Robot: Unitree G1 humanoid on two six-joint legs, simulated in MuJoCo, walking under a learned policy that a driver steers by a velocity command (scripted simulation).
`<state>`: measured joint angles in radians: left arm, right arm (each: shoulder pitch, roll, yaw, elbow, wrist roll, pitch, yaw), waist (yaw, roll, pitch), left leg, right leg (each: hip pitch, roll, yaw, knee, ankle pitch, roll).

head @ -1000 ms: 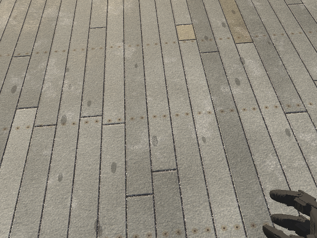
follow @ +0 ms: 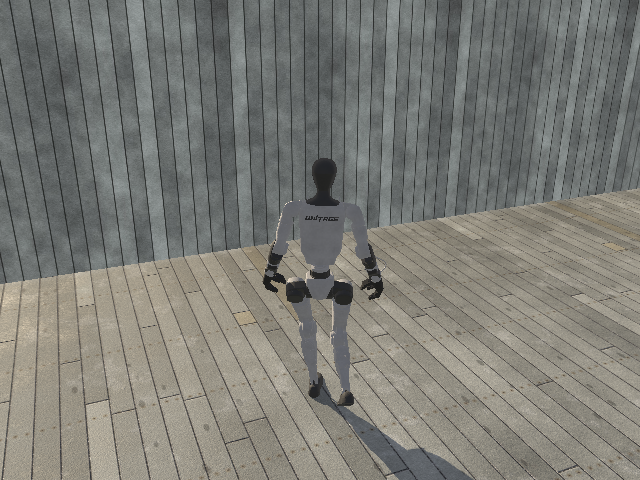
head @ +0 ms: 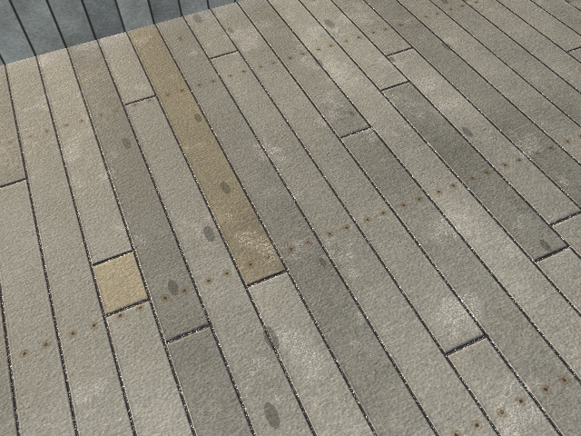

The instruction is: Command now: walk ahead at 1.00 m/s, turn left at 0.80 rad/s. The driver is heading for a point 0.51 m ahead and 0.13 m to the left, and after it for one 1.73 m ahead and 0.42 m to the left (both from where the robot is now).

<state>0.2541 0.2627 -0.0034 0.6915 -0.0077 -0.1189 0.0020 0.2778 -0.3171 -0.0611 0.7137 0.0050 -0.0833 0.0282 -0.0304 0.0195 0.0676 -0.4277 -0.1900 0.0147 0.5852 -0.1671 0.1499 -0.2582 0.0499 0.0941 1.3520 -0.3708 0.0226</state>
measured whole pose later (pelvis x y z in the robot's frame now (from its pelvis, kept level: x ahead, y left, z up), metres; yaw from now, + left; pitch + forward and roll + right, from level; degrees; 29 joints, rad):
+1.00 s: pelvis +0.64 +0.06 +0.02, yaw +38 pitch +0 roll +1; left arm 0.15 0.30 0.02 0.72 -0.02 0.01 0.03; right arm 0.12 -0.24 -0.02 0.70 -0.04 -0.02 0.00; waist -0.01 -0.03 0.09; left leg -0.37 -0.06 0.09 0.47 -0.12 0.09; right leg -0.54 -0.10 0.05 0.97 -0.38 0.08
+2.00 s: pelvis +0.74 +0.05 +0.03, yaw +1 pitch +1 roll +0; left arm 0.17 0.29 0.05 0.65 0.00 0.04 0.02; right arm 0.17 -0.25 -0.04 0.79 0.01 0.02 -0.01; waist -0.03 -0.03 0.06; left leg -0.26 -0.02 -0.06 0.48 -0.23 0.00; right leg -0.21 0.00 0.09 0.49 -0.28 0.06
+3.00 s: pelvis +0.81 +0.09 +0.02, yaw +37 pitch +1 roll -1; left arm 0.18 0.26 0.04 0.71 0.00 -0.03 -0.01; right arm 0.13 -0.27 -0.02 0.66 -0.03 0.03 -0.02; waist 0.02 0.04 0.03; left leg -0.20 -0.09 -0.21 0.53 -0.32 0.00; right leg -0.25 0.06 0.08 0.48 -0.24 -0.01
